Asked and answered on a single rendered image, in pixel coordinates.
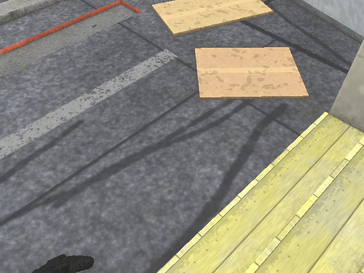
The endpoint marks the robot left hand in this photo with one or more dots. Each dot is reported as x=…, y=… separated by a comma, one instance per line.
x=69, y=264

